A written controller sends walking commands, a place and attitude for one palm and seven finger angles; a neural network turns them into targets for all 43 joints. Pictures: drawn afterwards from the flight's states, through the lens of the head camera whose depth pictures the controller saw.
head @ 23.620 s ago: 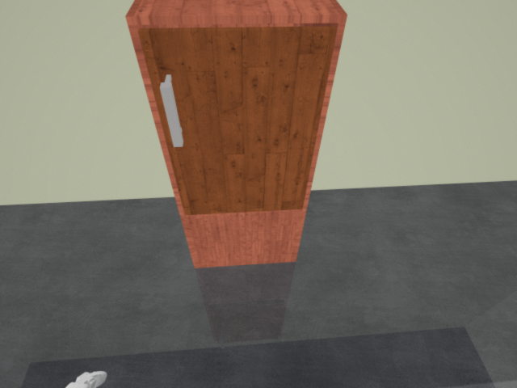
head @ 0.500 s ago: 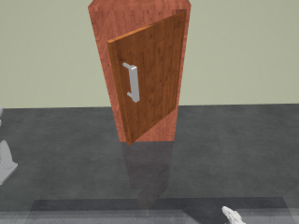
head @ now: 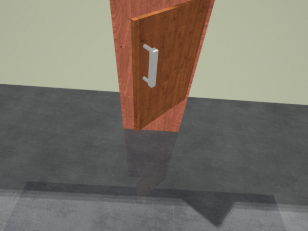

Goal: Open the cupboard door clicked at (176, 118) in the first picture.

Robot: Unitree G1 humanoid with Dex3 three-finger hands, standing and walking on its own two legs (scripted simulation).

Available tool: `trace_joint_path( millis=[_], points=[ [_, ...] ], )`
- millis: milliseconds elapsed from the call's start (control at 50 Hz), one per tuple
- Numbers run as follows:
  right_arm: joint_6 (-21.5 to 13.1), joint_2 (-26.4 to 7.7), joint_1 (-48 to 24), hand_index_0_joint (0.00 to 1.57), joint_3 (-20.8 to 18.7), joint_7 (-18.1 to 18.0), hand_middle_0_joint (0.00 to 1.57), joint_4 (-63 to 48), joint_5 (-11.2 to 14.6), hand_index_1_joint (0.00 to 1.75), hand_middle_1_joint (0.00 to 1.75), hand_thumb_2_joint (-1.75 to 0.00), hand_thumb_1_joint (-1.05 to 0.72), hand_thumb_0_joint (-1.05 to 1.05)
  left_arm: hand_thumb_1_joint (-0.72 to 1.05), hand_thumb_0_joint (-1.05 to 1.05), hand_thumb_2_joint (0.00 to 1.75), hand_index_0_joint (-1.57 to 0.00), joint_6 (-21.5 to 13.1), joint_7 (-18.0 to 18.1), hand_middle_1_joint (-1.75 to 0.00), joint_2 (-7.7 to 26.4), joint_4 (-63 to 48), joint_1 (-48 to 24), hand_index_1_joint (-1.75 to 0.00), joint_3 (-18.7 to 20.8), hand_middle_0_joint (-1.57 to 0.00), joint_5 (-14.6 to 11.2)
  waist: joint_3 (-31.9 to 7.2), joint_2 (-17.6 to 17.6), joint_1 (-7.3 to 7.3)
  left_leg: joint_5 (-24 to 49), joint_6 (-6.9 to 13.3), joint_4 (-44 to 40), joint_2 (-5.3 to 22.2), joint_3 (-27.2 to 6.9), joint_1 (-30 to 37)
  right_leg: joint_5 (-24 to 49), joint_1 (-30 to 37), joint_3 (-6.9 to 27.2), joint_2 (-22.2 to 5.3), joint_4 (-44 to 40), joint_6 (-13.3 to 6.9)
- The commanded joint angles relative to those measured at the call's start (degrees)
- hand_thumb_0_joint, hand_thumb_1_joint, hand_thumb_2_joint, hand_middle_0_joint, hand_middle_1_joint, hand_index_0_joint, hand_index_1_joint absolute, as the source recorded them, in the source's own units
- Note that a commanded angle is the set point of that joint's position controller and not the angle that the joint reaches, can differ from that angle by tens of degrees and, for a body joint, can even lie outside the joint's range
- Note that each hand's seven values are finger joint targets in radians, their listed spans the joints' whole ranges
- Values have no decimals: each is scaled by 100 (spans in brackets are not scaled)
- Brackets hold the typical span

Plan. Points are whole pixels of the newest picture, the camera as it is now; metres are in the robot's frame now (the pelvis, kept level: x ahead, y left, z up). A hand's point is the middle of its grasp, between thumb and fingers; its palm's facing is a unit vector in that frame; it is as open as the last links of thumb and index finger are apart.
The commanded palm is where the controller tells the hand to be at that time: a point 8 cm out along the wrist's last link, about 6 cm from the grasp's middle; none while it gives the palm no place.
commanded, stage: let the arm hang, fingers relaxed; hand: left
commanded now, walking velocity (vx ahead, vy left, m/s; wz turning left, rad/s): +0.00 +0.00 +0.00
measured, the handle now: (149, 66) +0.66 +0.06 +0.06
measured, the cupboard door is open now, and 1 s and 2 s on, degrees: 45 45 45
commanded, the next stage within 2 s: look to check the result in 0.74 s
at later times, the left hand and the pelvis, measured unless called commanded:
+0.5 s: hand out of the picture +0.01 +0.24 -0.16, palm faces +0.02 -0.96 -0.29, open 7.4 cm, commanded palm none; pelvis -0.01 +0.02 +0.00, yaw +0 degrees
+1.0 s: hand out of the picture +0.07 +0.24 -0.15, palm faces +0.00 -0.95 -0.31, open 7.4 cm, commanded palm none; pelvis +0.02 +0.01 +0.01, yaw +0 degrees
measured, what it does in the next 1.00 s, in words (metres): stands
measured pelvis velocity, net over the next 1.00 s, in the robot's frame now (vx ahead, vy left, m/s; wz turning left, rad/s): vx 0.02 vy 0.01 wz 0.01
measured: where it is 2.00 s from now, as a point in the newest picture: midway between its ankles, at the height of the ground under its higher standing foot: outside the picture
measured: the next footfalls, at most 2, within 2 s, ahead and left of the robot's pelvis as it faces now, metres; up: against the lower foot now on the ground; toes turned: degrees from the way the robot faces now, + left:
none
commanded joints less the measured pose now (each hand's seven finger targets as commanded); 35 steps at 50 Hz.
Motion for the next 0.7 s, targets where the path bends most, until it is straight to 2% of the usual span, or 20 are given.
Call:
trace_joint_path(
  millis=[0,40,80,140,220,280,380,460,480,680],
  points=[
    [-94,-666,26,20,-251,-88,20,-64,-11,30,30,-90,-90,0,90,0,90,-20,-267,110,-30,1110,49,-198,-30,426,-20,-36,-200,804,-64,-1361,192,-906,309,-543,-272,-1702,-7,1010,-615,-1172,-123],
    [-84,-620,205,20,-279,-106,20,111,-6,30,30,-90,-90,0,90,0,90,-20,-281,115,-30,1079,301,-132,-30,431,-20,-42,-218,725,-91,-1305,207,-815,288,-526,-141,-1818,-152,1035,-634,-1268,-149],
    [-77,-554,394,20,-293,-127,20,259,-4,30,30,-90,-90,0,90,0,90,-20,-278,126,-30,1004,494,-121,-30,432,-20,-48,-165,420,-120,-1189,230,-768,325,-548,-64,-1786,-247,956,-634,-1292,-158],
    [-116,-512,540,20,-300,-154,20,454,1,30,30,-90,-90,0,90,0,90,-20,-294,137,-30,903,723,-23,-30,428,-20,-64,-218,337,-105,-968,260,-868,385,-614,-29,-1450,-137,870,-606,-1159,-163],
    [-111,-558,577,20,-342,-160,20,584,-6,30,30,-90,-90,0,90,0,90,-20,-262,150,-30,951,899,45,-30,468,-20,-44,74,255,-36,-1539,304,-1187,473,-802,-395,-1597,-112,785,-516,-1034,-124],
    [-128,-539,617,20,-360,-158,20,660,-12,30,30,-90,-90,0,90,0,90,-20,-265,162,-30,961,955,85,-30,492,-20,-38,107,132,-11,-1455,328,-1227,464,-812,-446,-1517,-60,790,-521,-986,-138],
    [-170,-526,570,20,-363,-153,20,747,-13,30,30,-90,-90,0,90,0,90,-20,-278,174,-30,994,958,58,-30,515,-20,-44,-53,324,32,-1449,329,-1392,514,-922,-453,-1243,159,764,-497,-810,-129],
    [-192,-616,443,20,-385,-140,20,746,0,30,30,-90,-90,0,90,0,90,-20,-298,175,-30,1081,927,-50,-30,541,-20,-31,54,425,66,-1507,320,-1503,522,-961,-518,-1144,221,786,-492,-796,-119],
    [-188,-604,423,20,-384,-133,20,759,-10,30,30,-90,-90,0,90,0,90,-20,-298,171,-30,1103,926,-127,-30,541,-20,-27,161,378,47,-1583,312,-1525,505,-967,-598,-1255,171,815,-513,-843,-120],
    [-223,-775,245,20,-414,-102,20,719,-6,30,30,-90,-90,0,90,0,90,-20,-385,149,-30,1322,818,-537,-30,573,-20,-30,40,265,-58,-976,251,-1222,374,-706,-140,-1438,-8,1044,-693,-1211,-175]
  ],
)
